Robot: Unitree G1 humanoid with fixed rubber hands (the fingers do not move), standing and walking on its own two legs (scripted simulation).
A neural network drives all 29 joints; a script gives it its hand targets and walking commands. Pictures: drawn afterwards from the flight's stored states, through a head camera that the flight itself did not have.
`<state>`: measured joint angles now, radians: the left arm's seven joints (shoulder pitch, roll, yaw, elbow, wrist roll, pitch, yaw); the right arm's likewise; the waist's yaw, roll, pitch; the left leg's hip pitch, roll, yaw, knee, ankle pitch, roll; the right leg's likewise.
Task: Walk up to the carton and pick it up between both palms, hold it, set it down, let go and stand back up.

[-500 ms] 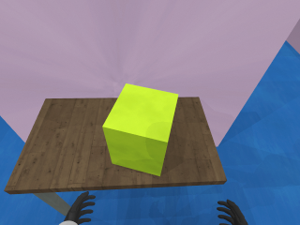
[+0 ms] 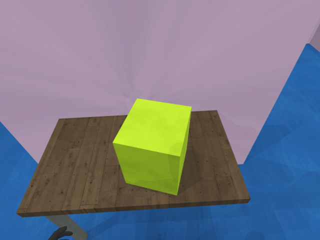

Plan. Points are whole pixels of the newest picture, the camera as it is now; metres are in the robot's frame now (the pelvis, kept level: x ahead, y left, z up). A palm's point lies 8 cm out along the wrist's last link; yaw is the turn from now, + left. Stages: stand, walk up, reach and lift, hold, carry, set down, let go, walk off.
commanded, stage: stand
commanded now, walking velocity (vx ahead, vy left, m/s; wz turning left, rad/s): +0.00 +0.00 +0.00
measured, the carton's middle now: (156, 146) +0.46 +0.05 -0.09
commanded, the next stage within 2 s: none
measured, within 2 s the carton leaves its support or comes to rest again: neither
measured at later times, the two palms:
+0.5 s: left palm out of the picture +0.07 +0.32 -0.09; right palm out of the picture +0.07 -0.27 -0.11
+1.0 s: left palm out of the picture +0.06 +0.32 -0.10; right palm out of the picture +0.07 -0.28 -0.11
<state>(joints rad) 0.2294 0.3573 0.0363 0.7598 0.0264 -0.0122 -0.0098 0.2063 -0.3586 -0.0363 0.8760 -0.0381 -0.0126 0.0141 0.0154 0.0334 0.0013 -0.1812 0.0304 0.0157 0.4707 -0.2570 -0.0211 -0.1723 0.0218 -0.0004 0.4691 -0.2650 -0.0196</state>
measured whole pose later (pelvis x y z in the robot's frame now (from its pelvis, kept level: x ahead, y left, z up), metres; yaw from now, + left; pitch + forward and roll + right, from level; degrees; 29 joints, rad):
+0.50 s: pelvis -0.01 +0.02 +0.01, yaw +0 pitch -3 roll +0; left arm 0.19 0.37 -0.01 0.95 0.02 -0.02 0.00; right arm 0.15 -0.35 0.00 1.02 -0.03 -0.01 0.01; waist 0.00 0.02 0.03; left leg -0.13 0.01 0.03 0.39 -0.20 0.01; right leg -0.12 0.00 0.01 0.38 -0.20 0.01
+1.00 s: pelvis -0.01 +0.01 +0.01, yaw +0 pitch -3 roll +0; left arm 0.17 0.37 -0.02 1.04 0.01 -0.02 0.00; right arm 0.12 -0.36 -0.01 1.09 -0.02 0.00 0.01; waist 0.00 0.02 0.03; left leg -0.12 0.01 0.01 0.35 -0.18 0.00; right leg -0.12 0.00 0.01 0.35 -0.19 0.00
